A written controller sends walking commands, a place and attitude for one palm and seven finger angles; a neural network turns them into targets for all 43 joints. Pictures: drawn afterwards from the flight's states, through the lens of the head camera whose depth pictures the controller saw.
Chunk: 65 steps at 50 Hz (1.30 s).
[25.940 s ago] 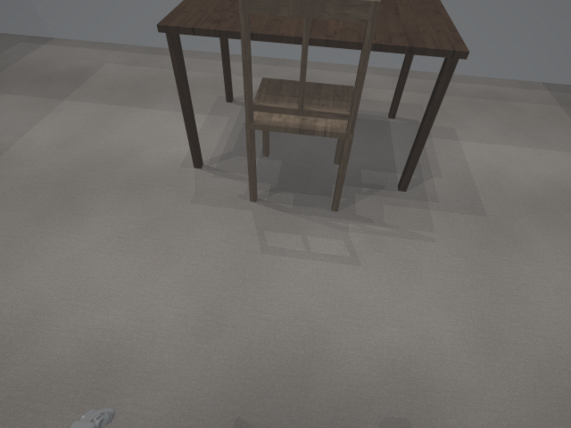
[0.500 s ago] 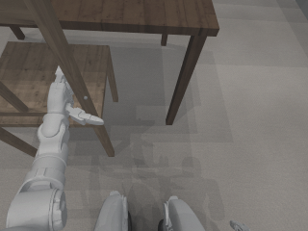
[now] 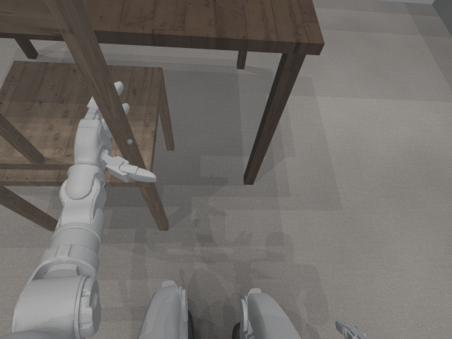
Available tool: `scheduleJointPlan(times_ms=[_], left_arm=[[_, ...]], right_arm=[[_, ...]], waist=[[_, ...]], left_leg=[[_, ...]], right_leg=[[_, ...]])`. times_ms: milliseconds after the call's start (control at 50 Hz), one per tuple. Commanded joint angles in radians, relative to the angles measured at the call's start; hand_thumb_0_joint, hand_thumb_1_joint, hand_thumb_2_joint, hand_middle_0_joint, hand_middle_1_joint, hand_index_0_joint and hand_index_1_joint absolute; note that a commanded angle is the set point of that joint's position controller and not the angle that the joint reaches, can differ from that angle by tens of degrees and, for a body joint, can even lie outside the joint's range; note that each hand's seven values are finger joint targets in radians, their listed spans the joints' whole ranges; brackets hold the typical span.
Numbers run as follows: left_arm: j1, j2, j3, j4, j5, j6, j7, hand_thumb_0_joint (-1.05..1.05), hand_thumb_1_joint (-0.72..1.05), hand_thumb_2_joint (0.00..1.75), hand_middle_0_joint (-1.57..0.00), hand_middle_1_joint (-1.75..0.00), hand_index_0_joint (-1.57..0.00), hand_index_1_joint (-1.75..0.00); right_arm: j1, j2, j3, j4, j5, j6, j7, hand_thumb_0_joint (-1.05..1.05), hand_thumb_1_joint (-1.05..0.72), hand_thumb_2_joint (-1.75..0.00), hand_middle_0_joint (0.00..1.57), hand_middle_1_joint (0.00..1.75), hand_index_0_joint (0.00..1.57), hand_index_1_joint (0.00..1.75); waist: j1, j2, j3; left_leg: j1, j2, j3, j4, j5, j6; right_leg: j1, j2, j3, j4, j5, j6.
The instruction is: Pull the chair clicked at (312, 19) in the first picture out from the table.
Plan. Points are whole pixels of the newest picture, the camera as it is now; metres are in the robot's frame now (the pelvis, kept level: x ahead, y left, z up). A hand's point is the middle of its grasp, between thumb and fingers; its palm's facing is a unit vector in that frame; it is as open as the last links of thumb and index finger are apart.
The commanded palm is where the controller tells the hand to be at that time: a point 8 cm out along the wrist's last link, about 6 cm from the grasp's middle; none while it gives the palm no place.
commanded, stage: hook a spindle and tug to test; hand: left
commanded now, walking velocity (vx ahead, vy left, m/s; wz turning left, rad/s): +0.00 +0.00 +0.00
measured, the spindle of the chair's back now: out of the picture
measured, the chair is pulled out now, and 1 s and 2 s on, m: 0.00 0.01 0.11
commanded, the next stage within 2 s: step backward, pulling the chair out in 1.22 s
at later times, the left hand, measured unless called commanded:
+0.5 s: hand (127, 139) +0.45 +0.16 +0.03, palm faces +0.01 -1.00 -0.02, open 7.5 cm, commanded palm +0.43 +0.19 +0.03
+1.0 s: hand (126, 147) +0.44 +0.16 +0.03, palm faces -0.02 -1.00 -0.02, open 6.0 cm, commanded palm +0.40 +0.20 +0.03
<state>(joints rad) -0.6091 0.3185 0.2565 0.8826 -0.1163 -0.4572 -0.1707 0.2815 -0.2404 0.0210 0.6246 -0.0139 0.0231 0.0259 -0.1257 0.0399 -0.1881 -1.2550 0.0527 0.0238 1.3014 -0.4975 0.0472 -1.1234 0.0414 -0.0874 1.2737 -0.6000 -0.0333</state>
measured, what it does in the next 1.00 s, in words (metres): stands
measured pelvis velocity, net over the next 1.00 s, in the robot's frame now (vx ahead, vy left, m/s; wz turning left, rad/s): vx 0.02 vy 0.00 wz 0.00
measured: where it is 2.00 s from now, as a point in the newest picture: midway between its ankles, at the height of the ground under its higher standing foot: outside the picture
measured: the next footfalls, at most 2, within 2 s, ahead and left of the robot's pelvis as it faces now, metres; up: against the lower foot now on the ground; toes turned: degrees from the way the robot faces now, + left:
none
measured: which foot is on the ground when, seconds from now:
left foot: down 0.00-1.00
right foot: down 0.00-1.00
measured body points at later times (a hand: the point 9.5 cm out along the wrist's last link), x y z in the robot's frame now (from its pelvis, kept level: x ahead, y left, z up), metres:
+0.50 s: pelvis +0.01 +0.00 +0.00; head +0.13 +0.02 +0.43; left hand +0.45 +0.22 +0.04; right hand +0.08 -0.26 -0.11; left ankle +0.05 +0.09 -0.61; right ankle +0.00 -0.11 -0.61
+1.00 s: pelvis +0.02 +0.00 +0.01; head +0.14 +0.02 +0.44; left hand +0.43 +0.22 +0.04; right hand +0.11 -0.26 -0.11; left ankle +0.05 +0.09 -0.61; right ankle +0.00 -0.11 -0.61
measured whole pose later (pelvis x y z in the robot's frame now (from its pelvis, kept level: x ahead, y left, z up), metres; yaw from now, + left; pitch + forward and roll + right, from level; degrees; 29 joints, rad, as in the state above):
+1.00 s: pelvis +0.02 +0.00 +0.01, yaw +0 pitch +25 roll -3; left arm -0.45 0.28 0.21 0.72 -0.16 -0.44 -0.16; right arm 0.27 -0.24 0.01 0.60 -0.01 0.04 0.04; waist -0.10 0.03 -0.20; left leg -1.19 0.05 0.03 1.27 -0.52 0.04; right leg -1.06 0.04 -0.08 1.24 -0.62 -0.03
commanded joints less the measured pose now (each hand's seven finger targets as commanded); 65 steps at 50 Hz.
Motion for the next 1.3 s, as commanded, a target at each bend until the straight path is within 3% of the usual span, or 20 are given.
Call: scheduleJointPlan(times_ms=[0,20,120,160,200,240,260,340,400,500,580,600,660,780,860,940,980,1120,1180,1280], left_arm=[[-0.321,0.152,0.019,-0.241,-0.019,-0.067,0.012,0.0,-0.5,0.3,-0.32,-0.9,-0.32,-0.9],[-0.315,0.17,0.034,-0.25,-0.017,-0.07,0.017,0.0,-0.44,0.32,-0.34,-0.96,-0.34,-0.96],[-0.319,0.091,-0.038,-0.245,-0.005,-0.077,0.023,0.0,-0.16,0.44,-0.43,-1.23,-0.43,-1.23],[-0.326,0.113,-0.023,-0.231,-0.001,-0.08,0.024,0.0,-0.05,0.49,-0.46,-1.34,-0.46,-1.34],[-0.361,0.082,-0.057,-0.219,0.001,-0.082,0.02,0.0,0.06,0.54,-0.5,-1.45,-0.5,-1.45],[-0.382,0.084,-0.056,-0.218,-0.002,-0.087,0.015,0.0,0.17,0.59,-0.5,-1.45,-0.5,-1.45],[-0.356,0.102,-0.038,-0.21,0.002,-0.087,0.014,0.0,0.23,0.61,-0.5,-1.45,-0.5,-1.45],[-0.348,0.062,-0.078,-0.24,-0.004,-0.085,0.006,0.0,0.45,0.71,-0.5,-1.45,-0.5,-1.45],[-0.338,0.089,-0.055,-0.233,-0.001,-0.078,0.011,0.0,0.62,0.78,-0.5,-1.45,-0.5,-1.45],[-0.335,0.069,-0.073,-0.24,0.004,-0.077,0.01,0.0,0.9,0.9,-0.5,-1.45,-0.5,-1.45],[-0.261,0.069,-0.07,-0.27,-0.005,-0.069,0.003,0.0,0.9,0.9,-0.5,-1.45,-0.5,-1.45],[-0.256,0.057,-0.08,-0.263,-0.009,-0.064,0.001,0.0,0.9,0.9,-0.5,-1.45,-0.5,-1.45],[-0.195,0.081,-0.062,-0.302,-0.005,-0.068,0.005,0.0,0.9,0.9,-0.5,-1.45,-0.5,-1.45],[-0.156,0.078,-0.067,-0.309,-0.009,-0.064,-0.001,0.0,0.9,0.9,-0.5,-1.45,-0.5,-1.45],[-0.09,0.092,-0.039,-0.318,-0.025,-0.057,-0.008,0.0,0.9,0.9,-0.5,-1.45,-0.5,-1.45],[-0.065,0.064,-0.072,-0.379,-0.035,-0.05,-0.02,0.0,0.9,0.9,-0.5,-1.45,-0.5,-1.45],[0.01,0.071,-0.054,-0.399,-0.042,-0.043,-0.019,0.0,0.9,0.9,-0.5,-1.45,-0.5,-1.45],[0.039,0.028,-0.097,-0.465,-0.049,-0.043,-0.007,0.0,0.9,0.9,-0.5,-1.45,-0.5,-1.45],[-0.006,0.052,-0.077,-0.423,-0.044,-0.043,-0.006,0.0,0.9,0.9,-0.5,-1.45,-0.5,-1.45],[-0.025,0.049,-0.08,-0.453,-0.042,-0.055,-0.008,0.0,0.9,0.9,-0.5,-1.45,-0.5,-1.45]], right_arm=[[0.098,-0.171,-0.066,-0.081,0.002,-0.025,-0.007,0.0,-0.9,-0.9,0.2,0.3,0.2,0.3],[0.099,-0.172,-0.066,-0.082,0.002,-0.025,-0.008,0.0,-0.9,-0.9,0.2,0.3,0.2,0.3],[0.098,-0.166,-0.067,-0.077,0.0,-0.027,0.0,0.0,-0.9,-0.9,0.2,0.3,0.2,0.3],[0.101,-0.172,-0.068,-0.07,0.0,-0.029,-0.002,0.0,-0.9,-0.9,0.2,0.3,0.2,0.3],[0.1,-0.169,-0.067,-0.067,-0.002,-0.028,-0.003,0.0,-0.9,-0.9,0.2,0.3,0.2,0.3],[0.105,-0.171,-0.067,-0.064,-0.003,-0.032,-0.004,0.0,-0.9,-0.9,0.2,0.3,0.2,0.3],[0.105,-0.174,-0.07,-0.065,-0.002,-0.032,-0.004,0.0,-0.9,-0.9,0.2,0.3,0.2,0.3],[0.106,-0.172,-0.072,-0.07,-0.003,-0.032,0.0,0.0,-0.9,-0.9,0.2,0.3,0.2,0.3],[0.111,-0.174,-0.074,-0.064,-0.002,-0.024,0.0,0.0,-0.9,-0.9,0.2,0.3,0.2,0.3],[0.11,-0.166,-0.072,-0.069,-0.004,-0.019,0.004,0.0,-0.9,-0.9,0.2,0.3,0.2,0.3],[0.106,-0.167,-0.073,-0.08,-0.001,-0.015,0.008,0.0,-0.9,-0.9,0.2,0.3,0.2,0.3],[0.105,-0.164,-0.072,-0.079,0.0,-0.014,0.008,0.0,-0.9,-0.9,0.2,0.3,0.2,0.3],[0.098,-0.166,-0.074,-0.093,0.001,-0.014,0.01,0.0,-0.9,-0.9,0.2,0.3,0.2,0.3],[0.089,-0.16,-0.07,-0.1,0.005,-0.012,0.01,0.0,-0.9,-0.9,0.2,0.3,0.2,0.3],[0.081,-0.162,-0.072,-0.106,0.006,-0.014,0.008,0.0,-0.9,-0.9,0.2,0.3,0.2,0.3],[0.076,-0.16,-0.073,-0.119,0.008,-0.018,0.007,0.0,-0.9,-0.9,0.2,0.3,0.2,0.3],[0.071,-0.161,-0.075,-0.127,0.011,-0.017,0.008,0.0,-0.9,-0.9,0.2,0.3,0.2,0.3],[0.05,-0.155,-0.076,-0.135,0.014,-0.023,0.006,0.0,-0.9,-0.9,0.2,0.3,0.2,0.3],[0.045,-0.159,-0.072,-0.121,0.012,-0.025,-0.002,0.0,-0.9,-0.9,0.2,0.3,0.2,0.3],[0.038,-0.159,-0.073,-0.122,0.013,-0.038,-0.007,0.0,-0.9,-0.9,0.2,0.3,0.2,0.3]], waist=[[-0.013,0.061,-0.464],[-0.006,0.066,-0.468],[-0.022,0.081,-0.433],[-0.02,0.095,-0.427],[-0.037,0.085,-0.416],[-0.04,0.085,-0.418],[-0.027,0.095,-0.436],[-0.027,0.122,-0.476],[-0.026,0.071,-0.469],[-0.027,0.101,-0.468],[-0.009,0.106,-0.479],[-0.018,0.073,-0.461],[0.003,0.081,-0.474],[0.002,0.056,-0.425],[0.017,0.054,-0.43],[0.016,0.073,-0.449],[0.037,0.05,-0.466],[0.026,0.033,-0.422],[0.011,0.01,-0.377],[0.027,0.079,-0.428]], left_leg=[[0.534,-0.019,-0.108,-0.137,0.336,-0.024],[0.524,-0.021,-0.105,-0.135,0.341,-0.024],[0.551,-0.018,-0.115,-0.144,0.312,-0.026],[0.559,-0.016,-0.118,-0.144,0.311,-0.029],[0.555,-0.017,-0.122,-0.144,0.297,-0.027],[0.554,-0.018,-0.125,-0.141,0.299,-0.024],[0.568,-0.016,-0.124,-0.142,0.309,-0.027],[0.617,-0.016,-0.134,-0.143,0.364,-0.03],[0.592,-0.016,-0.127,-0.139,0.361,-0.026],[0.596,-0.02,-0.119,-0.136,0.39,-0.025],[0.619,-0.017,-0.116,-0.141,0.426,-0.028],[0.598,-0.02,-0.112,-0.141,0.414,-0.024],[0.596,-0.02,-0.107,-0.145,0.431,-0.025],[0.536,-0.026,-0.091,-0.141,0.401,-0.02],[0.529,-0.028,-0.083,-0.137,0.415,-0.021],[0.568,-0.026,-0.089,-0.142,0.453,-0.021],[0.583,-0.024,-0.09,-0.149,0.475,-0.026],[0.559,-0.027,-0.086,-0.15,0.431,-0.022],[0.509,-0.029,-0.087,-0.138,0.383,-0.02],[0.585,-0.026,-0.103,-0.145,0.412,-0.031]], right_leg=[[0.082,0.011,0.061,-0.189,0.323,0.0],[0.095,0.01,0.064,-0.186,0.332,0.0],[0.044,0.012,0.055,-0.194,0.287,-0.002],[0.025,0.012,0.054,-0.191,0.28,-0.005],[0.012,0.011,0.052,-0.193,0.268,-0.004],[0.012,0.012,0.051,-0.191,0.266,-0.005],[0.013,0.011,0.052,-0.188,0.271,-0.007],[0.01,0.011,0.046,-0.181,0.298,-0.01],[0.038,0.012,0.05,-0.188,0.316,-0.006],[0.047,0.011,0.052,-0.186,0.346,-0.006],[0.063,0.012,0.05,-0.188,0.372,-0.008],[0.08,0.013,0.053,-0.195,0.38,-0.005],[0.101,0.011,0.056,-0.187,0.4,-0.006],[0.133,0.009,0.066,-0.191,0.416,-0.001],[0.153,0.006,0.069,-0.189,0.441,-0.001],[0.152,0.006,0.063,-0.184,0.458,-0.003],[0.172,0.006,0.06,-0.185,0.469,-0.003],[0.173,0.003,0.062,-0.195,0.45,0.002],[0.148,0.002,0.065,-0.19,0.42,0.003],[0.11,0.001,0.055,-0.178,0.392,-0.006]])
